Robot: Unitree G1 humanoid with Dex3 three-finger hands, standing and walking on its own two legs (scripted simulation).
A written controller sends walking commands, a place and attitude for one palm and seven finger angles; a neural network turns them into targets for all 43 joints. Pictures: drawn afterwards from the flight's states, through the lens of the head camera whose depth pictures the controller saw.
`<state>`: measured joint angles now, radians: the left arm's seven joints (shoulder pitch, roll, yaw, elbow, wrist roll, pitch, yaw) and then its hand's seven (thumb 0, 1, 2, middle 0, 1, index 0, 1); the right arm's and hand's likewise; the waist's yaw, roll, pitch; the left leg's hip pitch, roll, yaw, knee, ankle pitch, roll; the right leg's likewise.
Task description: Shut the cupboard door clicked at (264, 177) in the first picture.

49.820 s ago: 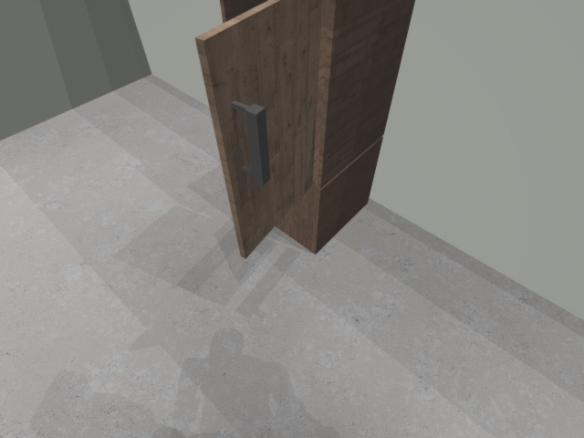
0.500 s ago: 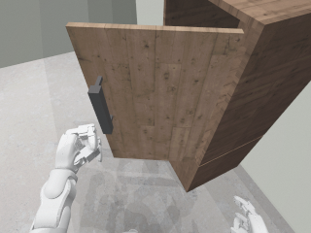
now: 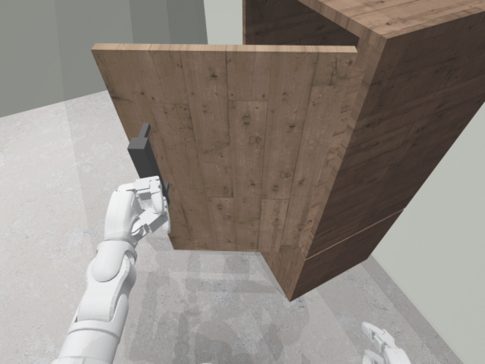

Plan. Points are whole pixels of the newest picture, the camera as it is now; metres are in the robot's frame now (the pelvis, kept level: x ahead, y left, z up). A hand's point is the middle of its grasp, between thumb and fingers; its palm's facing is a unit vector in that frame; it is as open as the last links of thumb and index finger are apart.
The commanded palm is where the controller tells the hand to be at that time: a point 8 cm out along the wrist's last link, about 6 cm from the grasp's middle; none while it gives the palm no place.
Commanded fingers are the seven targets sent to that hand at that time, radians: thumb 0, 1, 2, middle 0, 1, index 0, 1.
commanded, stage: bring the fist close to the handle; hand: left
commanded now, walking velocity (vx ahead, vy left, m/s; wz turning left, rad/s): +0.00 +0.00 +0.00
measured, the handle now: (154, 169) +0.43 +0.18 +0.07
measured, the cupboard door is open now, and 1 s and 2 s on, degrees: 61 51 35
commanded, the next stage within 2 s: push the door shut along its arc in 0.14 s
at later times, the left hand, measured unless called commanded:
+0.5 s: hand (163, 202) +0.36 +0.14 +0.08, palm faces -0.04 -1.00 -0.04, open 3.2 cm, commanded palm +0.34 +0.20 +0.08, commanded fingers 0.00 0.90 0.90 -1.30 -1.50 -1.30 -1.50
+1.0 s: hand (170, 178) +0.41 +0.14 +0.08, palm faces -0.19 -0.98 -0.03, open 3.1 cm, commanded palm +0.40 +0.19 +0.08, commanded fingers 0.00 0.90 0.90 -1.30 -1.50 -1.30 -1.50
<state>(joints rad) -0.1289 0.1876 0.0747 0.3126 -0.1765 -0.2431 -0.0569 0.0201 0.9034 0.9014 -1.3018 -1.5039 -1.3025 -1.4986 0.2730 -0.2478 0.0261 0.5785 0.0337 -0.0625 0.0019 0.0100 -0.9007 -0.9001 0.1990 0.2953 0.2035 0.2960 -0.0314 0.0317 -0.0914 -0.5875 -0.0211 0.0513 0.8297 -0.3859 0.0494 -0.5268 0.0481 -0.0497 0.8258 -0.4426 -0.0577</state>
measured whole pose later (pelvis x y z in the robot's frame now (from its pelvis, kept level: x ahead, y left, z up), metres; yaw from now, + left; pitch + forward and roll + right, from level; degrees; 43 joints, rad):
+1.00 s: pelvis -0.01 +0.02 -0.01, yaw +1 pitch +11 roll -1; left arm -0.61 0.28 0.12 0.85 -0.19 -0.34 -0.26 0.02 0.90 0.90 -1.32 -1.50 -1.30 -1.50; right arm 0.32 -0.28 0.02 0.65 0.04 -0.05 -0.01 0.01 -0.90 -0.90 0.20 0.30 0.20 0.30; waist -0.08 0.03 -0.07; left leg -0.68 -0.03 0.04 0.87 -0.38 0.07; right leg -0.61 0.03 -0.06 0.85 -0.43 -0.04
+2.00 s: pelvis -0.02 -0.01 -0.04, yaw +0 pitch +21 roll -2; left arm -1.17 0.43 0.16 1.27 -0.13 -0.28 -0.41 0.01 0.93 0.95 -1.30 -1.50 -1.30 -1.50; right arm 0.37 -0.29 0.02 0.69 0.01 -0.04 0.00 0.00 -0.90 -0.90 0.20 0.30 0.20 0.30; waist -0.21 0.05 -0.09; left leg -0.99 0.00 0.01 1.04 -0.42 0.04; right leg -0.91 0.07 -0.10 1.00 -0.47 -0.08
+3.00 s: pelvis +0.00 -0.01 -0.01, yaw +0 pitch +14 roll +0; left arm -0.67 0.05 0.05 0.91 -0.08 -0.41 0.16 0.02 0.91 0.90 -1.30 -1.50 -1.30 -1.50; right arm 0.35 -0.28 -0.05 0.65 -0.01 0.00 0.07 0.00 -0.90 -0.90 0.20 0.29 0.20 0.30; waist -0.09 0.04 -0.10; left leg -0.74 -0.01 0.03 0.88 -0.39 0.03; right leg -0.67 0.06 -0.07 0.87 -0.45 -0.08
